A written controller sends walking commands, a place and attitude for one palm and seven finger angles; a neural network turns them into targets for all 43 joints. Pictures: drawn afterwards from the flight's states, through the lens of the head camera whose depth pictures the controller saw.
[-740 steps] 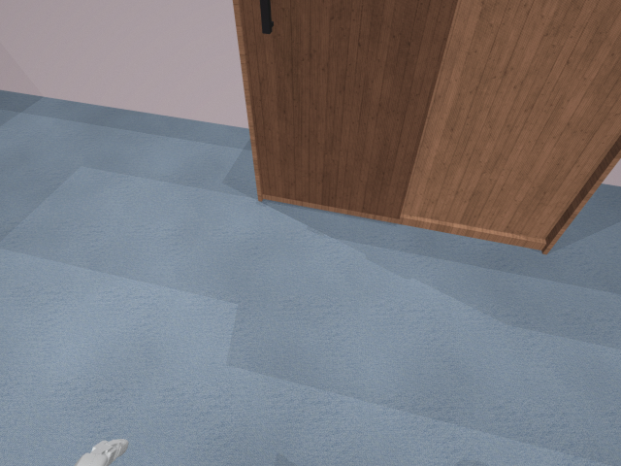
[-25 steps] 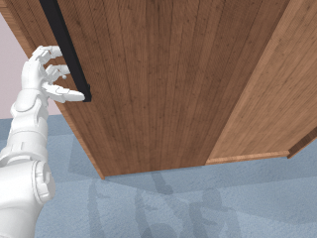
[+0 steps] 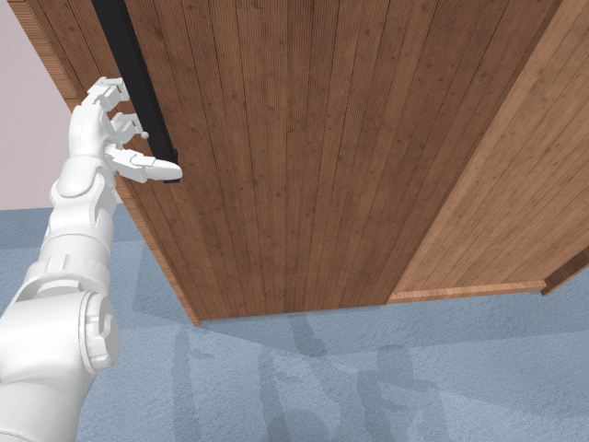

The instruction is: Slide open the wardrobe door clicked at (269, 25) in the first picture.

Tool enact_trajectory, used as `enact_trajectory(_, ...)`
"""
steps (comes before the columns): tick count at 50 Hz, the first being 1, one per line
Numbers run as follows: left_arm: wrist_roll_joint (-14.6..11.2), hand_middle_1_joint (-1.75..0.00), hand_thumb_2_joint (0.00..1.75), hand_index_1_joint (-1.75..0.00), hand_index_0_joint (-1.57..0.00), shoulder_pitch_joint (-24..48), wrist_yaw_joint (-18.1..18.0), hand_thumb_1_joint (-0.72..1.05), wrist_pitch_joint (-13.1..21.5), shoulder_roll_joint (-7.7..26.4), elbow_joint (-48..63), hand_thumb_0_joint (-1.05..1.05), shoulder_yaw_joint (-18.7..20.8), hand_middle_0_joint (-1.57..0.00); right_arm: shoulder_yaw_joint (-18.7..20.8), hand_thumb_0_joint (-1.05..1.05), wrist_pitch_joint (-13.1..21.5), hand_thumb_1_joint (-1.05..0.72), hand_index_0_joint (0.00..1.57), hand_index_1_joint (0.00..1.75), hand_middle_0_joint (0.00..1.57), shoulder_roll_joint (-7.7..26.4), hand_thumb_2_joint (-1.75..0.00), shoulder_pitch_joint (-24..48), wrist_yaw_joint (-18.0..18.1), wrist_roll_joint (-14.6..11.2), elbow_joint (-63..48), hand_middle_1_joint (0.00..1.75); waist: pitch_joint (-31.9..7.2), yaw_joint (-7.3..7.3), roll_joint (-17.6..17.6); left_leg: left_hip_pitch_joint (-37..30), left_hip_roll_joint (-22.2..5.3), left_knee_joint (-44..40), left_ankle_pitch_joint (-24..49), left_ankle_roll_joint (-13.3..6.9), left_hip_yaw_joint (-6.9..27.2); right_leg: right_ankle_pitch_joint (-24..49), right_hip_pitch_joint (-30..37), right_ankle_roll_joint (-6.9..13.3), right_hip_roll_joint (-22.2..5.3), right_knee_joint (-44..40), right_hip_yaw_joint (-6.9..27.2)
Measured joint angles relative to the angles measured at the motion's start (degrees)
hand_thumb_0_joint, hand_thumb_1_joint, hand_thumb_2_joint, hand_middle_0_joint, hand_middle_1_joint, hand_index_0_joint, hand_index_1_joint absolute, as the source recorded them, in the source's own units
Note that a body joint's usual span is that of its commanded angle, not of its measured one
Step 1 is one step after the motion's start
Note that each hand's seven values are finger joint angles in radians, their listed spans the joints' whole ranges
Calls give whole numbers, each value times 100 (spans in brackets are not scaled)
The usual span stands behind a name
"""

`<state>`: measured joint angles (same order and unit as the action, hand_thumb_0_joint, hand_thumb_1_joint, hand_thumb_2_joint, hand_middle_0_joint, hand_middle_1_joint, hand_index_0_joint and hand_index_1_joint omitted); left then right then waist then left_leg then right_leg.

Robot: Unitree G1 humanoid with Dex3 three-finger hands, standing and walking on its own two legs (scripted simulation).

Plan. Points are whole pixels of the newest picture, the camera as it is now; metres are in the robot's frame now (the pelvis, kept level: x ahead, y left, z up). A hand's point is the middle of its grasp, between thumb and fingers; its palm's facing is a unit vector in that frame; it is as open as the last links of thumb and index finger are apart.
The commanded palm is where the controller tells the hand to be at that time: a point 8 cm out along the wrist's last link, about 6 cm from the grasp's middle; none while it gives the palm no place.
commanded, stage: slide the fingers in behind the handle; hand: left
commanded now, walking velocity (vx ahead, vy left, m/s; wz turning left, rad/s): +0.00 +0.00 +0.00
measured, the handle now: (144, 82) +0.53 +0.19 +0.20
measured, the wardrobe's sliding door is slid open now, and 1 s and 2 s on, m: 0.00 0.00 0.00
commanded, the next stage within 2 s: grip the handle and tug to test in 1.04 s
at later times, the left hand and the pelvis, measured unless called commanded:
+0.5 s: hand (167, 136) +0.48 +0.16 +0.15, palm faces +0.07 -1.00 +0.00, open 13.9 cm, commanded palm +0.45 +0.21 +0.15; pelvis +0.00 -0.01 +0.00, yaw +0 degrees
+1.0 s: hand (169, 136) +0.48 +0.16 +0.15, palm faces +0.07 -1.00 +0.01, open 14.0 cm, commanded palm +0.45 +0.21 +0.15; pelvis +0.01 -0.01 +0.00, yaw +0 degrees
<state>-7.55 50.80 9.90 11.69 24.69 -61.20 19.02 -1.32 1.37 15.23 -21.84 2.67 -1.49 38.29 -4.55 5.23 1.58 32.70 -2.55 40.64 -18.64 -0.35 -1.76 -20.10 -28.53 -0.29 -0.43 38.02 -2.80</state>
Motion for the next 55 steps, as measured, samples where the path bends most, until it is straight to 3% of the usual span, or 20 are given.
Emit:
enact_trajectory(14,-42,-121,30,-120,-30,-105,-126,-50,-94,-287,173,-1,-103,-30,26,0,-16,-90,21,30,21,-8,-89,37,-30,-4,65,30,-22,-2,7,-102,-21,-27,-19,28,16,-26,99,29,25,-20,-11)
enact_trajectory(20,104,-122,30,-121,-31,-210,-290,-50,-37,-270,291,-1,-81,-32,54,0,-6,-90,21,30,20,-1,-89,76,-42,6,-42,30,-13,21,20,-123,-41,-44,-9,49,-3,-25,93,50,44,-3,10)
enact_trajectory(26,-3,-121,30,-120,-30,-183,-289,-50,-71,-362,305,-1,-179,-31,56,0,-25,-90,20,30,20,-7,-89,99,-27,-19,2,30,12,-16,26,-175,-43,-84,12,65,18,-20,145,67,50,-29,-10)
enact_trajectory(34,45,-120,30,-120,-29,-152,-461,-50,-66,-389,268,-1,-221,-30,69,0,-21,-90,20,30,20,-10,-89,97,-43,-7,20,30,10,-19,38,-182,-39,-108,29,85,42,-26,150,86,49,-29,-32)
enact_trajectory(55,-1,-120,30,-120,-29,-305,-362,-50,-52,-413,386,-1,-203,-29,86,0,-79,-90,20,30,20,2,-89,103,-18,-30,25,30,-5,-31,36,-295,-38,-162,10,71,8,-22,257,70,51,-100,5)
